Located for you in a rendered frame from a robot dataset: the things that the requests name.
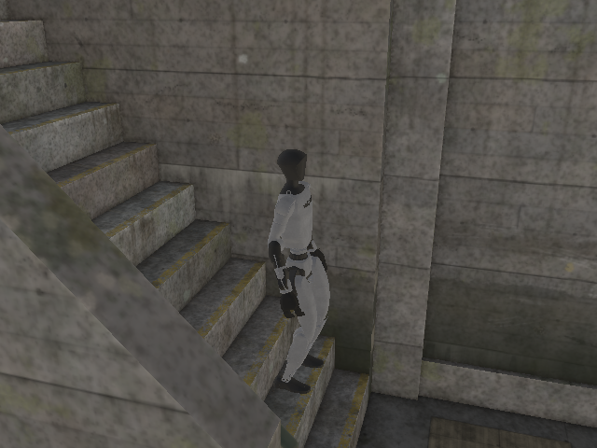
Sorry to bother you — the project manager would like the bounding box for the right robot forearm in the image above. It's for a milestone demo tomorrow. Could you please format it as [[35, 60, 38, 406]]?
[[269, 241, 293, 294]]

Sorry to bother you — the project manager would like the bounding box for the left robot forearm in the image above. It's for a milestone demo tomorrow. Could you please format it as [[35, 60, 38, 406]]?
[[307, 238, 317, 253]]

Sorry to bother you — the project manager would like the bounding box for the robot left foot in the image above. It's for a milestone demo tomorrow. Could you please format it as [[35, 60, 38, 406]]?
[[301, 354, 324, 368]]

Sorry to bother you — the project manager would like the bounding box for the robot left hand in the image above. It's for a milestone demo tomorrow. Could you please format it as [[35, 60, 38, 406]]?
[[310, 248, 327, 271]]

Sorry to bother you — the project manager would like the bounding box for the robot right hand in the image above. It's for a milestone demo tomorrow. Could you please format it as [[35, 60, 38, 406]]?
[[280, 291, 305, 318]]

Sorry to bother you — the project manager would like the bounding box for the robot head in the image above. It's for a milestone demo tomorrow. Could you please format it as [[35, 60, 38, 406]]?
[[277, 149, 307, 195]]

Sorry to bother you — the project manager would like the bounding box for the robot right upper arm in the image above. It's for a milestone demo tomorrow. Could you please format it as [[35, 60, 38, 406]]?
[[268, 196, 296, 251]]

